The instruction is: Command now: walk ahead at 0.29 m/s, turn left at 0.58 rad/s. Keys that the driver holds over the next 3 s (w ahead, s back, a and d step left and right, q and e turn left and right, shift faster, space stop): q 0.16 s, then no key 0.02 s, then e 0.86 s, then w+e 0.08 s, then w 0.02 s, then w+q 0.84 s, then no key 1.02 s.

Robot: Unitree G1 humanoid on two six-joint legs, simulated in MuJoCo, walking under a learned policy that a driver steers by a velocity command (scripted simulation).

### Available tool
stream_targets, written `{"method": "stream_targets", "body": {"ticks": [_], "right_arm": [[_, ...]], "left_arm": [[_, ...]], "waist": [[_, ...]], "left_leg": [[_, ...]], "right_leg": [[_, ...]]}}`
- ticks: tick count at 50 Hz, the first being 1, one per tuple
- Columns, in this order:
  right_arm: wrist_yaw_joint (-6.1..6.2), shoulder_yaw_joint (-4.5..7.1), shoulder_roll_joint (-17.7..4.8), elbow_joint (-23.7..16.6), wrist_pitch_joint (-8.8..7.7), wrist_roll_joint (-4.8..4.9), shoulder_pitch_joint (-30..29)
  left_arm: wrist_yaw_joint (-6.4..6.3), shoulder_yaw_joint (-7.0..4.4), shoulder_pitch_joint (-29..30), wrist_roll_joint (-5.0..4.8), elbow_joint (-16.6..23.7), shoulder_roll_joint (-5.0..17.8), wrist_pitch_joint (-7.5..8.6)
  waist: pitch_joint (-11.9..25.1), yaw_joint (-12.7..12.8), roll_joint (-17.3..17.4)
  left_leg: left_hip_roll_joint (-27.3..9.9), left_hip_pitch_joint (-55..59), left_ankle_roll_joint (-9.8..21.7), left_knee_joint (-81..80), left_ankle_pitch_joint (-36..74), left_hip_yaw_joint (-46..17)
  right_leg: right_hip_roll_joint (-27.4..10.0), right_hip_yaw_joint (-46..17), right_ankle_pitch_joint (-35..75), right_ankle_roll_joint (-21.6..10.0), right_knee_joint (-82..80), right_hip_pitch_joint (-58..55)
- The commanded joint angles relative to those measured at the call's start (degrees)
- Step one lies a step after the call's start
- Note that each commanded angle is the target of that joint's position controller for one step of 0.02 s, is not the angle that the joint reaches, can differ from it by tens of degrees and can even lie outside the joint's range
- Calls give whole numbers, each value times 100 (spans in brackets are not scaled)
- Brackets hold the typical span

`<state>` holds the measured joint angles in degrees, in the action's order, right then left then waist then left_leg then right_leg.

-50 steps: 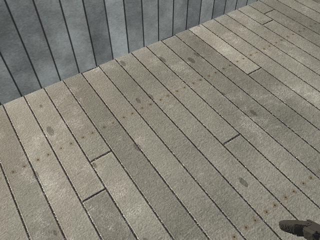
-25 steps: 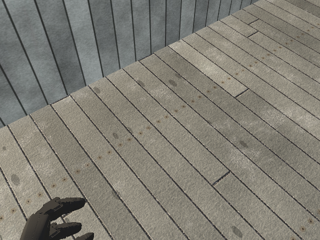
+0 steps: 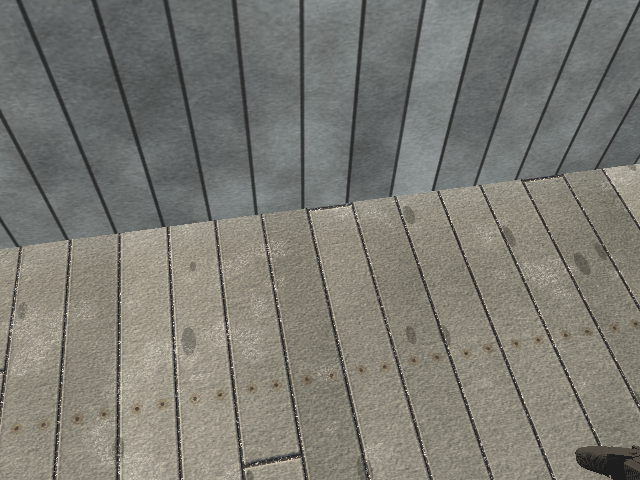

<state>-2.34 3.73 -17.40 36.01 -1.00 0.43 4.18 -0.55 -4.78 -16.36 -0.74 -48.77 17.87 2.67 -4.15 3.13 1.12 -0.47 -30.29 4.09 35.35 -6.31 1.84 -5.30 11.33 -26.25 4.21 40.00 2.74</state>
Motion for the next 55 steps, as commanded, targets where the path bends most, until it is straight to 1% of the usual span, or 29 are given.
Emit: {"method": "stream_targets", "body": {"ticks": [1,2,3,4,5,6,12,15,19,21,22,23,25,28,31,33,34,35,37,42,46,47,48,49,50,51,52,54,55], "right_arm": [[95,454,-1538,-347,3,-46,1574],[66,353,-1223,-323,-53,-51,1362],[64,322,-1063,-249,-91,26,1107],[107,257,-834,-255,-76,50,827],[139,266,-916,-324,-71,-51,690],[149,272,-917,-374,-64,-100,533],[321,209,-791,-237,23,-59,436],[283,42,-462,-7,-5,-178,419],[179,-19,-499,291,-61,-196,393],[225,-1,-562,411,-59,-171,729],[259,39,-635,451,-63,-229,1164],[319,1,-484,404,-35,-244,1015],[416,51,-482,332,85,-156,678],[444,88,-371,225,205,-134,621],[409,182,-460,282,177,-123,850],[419,294,-756,263,200,-160,825],[443,294,-765,219,186,-176,757],[469,252,-681,147,146,-180,772],[489,247,-686,79,83,-108,460],[500,352,-917,232,206,-43,559],[416,398,-1042,314,181,126,538],[390,380,-966,352,129,174,535],[344,342,-811,450,51,116,787],[322,167,-353,144,7,-253,616],[327,187,-498,39,7,-212,359],[338,254,-736,63,49,-47,216],[372,266,-739,80,73,-5,188],[428,320,-819,155,81,-98,295],[395,305,-756,153,67,-102,294]], "left_arm": [[84,6,-190,100,643,725,275],[88,-24,406,-92,832,845,284],[17,7,492,-39,841,718,259],[-80,-6,639,118,792,718,185],[-97,-25,474,99,815,776,99],[-108,-35,298,112,774,797,25],[-93,115,355,124,656,376,-102],[-42,155,688,81,681,311,-140],[2,97,804,99,744,461,-116],[-14,31,934,161,894,812,-103],[-37,-41,1073,128,973,1136,-138],[-26,-71,1080,38,930,1031,-202],[8,-43,887,38,944,822,-248],[1,-89,766,44,996,861,-225],[-51,-92,1006,-34,1179,753,-293],[-28,-63,1003,-51,1275,598,-338],[1,-70,897,10,1303,559,-341],[28,-138,961,40,1329,703,-350],[40,-168,905,-41,1291,609,-437],[175,-16,1264,-110,1541,260,-485],[265,-135,1016,-76,1596,425,-575],[235,-203,726,-51,1524,515,-598],[147,-329,356,-22,1488,836,-605],[15,-486,64,59,1582,1606,-573],[86,-396,37,215,1637,1484,-443],[136,-326,283,178,1648,1269,-327],[108,-282,572,82,1607,1075,-265],[24,-214,778,-93,1568,855,-282],[-9,-196,778,-60,1605,836,-296]], "waist": [[3156,-893,766],[2459,-899,419],[1644,-654,-18],[1266,-526,-197],[1121,-306,230],[1071,-181,273],[1443,-189,278],[1238,-329,432],[828,-286,461],[748,-418,81],[830,-774,-493],[843,-705,-961],[735,-504,-1012],[875,-426,-1295],[1128,-483,-720],[856,-414,477],[887,-390,987],[867,-460,726],[629,-299,170],[730,-560,707],[854,-400,815],[930,-237,722],[1127,-91,189],[1313,-124,-1587],[1940,112,-1335],[1602,97,-768],[1177,-94,-657],[972,-281,-554],[909,-289,-650]], "left_leg": [[-2138,5101,2113,-1133,2602,-4158],[-1860,4567,1815,-1155,2543,-3255],[-1515,3672,1491,-1218,2488,-2634],[-1297,2992,1233,-1419,2233,-2280],[-1299,2317,1367,-1519,2621,-2269],[-1227,1925,1386,-1589,2865,-2149],[-904,1608,1065,-1526,2797,-1390],[-855,1384,908,-1717,1644,-1229],[-917,1450,728,-1454,886,-1290],[-558,1644,276,-1046,175,-1168],[-115,1503,57,-799,-531,-864],[209,1565,-163,-621,-748,-360],[302,1512,-238,-188,-1031,-156],[313,1449,-214,-76,-1110,-272],[-55,2053,-50,-599,-434,-438],[-1093,2502,488,-1232,935,-1339],[-1934,2673,1006,-1406,1866,-1919],[-2367,2750,1362,-1439,2630,-2165],[-2143,2839,1180,-1378,2751,-1582],[-1522,2906,758,-1300,2948,-240],[-1591,2755,476,-789,2649,114],[-1460,2466,246,-326,2501,339],[-1151,1744,-189,553,1742,659],[-420,-235,-760,2408,-2273,825],[51,-682,-886,3499,-3604,-291],[-118,-765,-856,3774,-3322,-595],[-218,-817,-791,3566,-2817,-631],[-325,-606,-748,2767,-1971,-624],[-233,-450,-735,2614,-1646,-562]], "right_leg": [[647,-1667,-1243,-6,4349,3530],[410,-1676,-818,-152,4215,3765],[198,-1588,-392,-180,3620,3820],[22,-1542,-67,-203,3163,3607],[18,-1601,65,-169,3060,3175],[52,-1606,105,-109,2862,2905],[171,-1442,1390,108,1161,2333],[60,-1486,1912,29,325,1768],[227,-1326,1825,-262,-834,1270],[-56,-1731,3540,-500,-1328,1086],[-314,-2097,4145,-737,-1165,926],[-348,-2363,3388,-968,-1327,1147],[-496,-2915,2787,-1171,-1638,1425],[-578,-3391,3102,-1371,-1599,1316],[-161,-2937,3033,-1040,-1057,1692],[609,-1909,1760,-497,-39,2697],[690,-1510,51,-334,802,3065],[482,-1564,-781,-233,1861,3374],[253,-1692,-571,-110,2258,3696],[342,-979,393,-5,772,2782],[594,-565,1122,-314,-674,1751],[723,-546,1662,-498,-1269,1121],[532,-1090,3004,-802,-1679,86],[-1115,-3383,5998,-1665,-1506,-1236],[-1916,-4376,5958,-2807,-1686,-963],[-1630,-3862,5288,-2669,-1826,-609],[-1203,-3370,4553,-2264,-1860,-251],[-713,-3172,2024,-1834,-2218,303],[-576,-3253,864,-1828,-2495,543]]}}
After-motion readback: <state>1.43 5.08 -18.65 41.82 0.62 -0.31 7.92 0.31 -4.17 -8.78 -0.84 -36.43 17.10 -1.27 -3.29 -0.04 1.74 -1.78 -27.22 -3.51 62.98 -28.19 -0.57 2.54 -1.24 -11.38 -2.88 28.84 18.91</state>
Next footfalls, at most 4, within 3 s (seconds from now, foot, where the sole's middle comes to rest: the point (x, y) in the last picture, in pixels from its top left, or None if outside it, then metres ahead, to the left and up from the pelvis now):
0.40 right None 0.23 -0.14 -0.75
0.96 right None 0.19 -0.17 -0.75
1.42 left None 0.32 0.03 -0.75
1.86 right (459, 412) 0.57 -0.24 -0.75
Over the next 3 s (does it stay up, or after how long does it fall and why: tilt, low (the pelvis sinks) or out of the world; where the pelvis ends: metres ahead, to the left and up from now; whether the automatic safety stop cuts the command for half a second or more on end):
stays up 0.66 -0.16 0.03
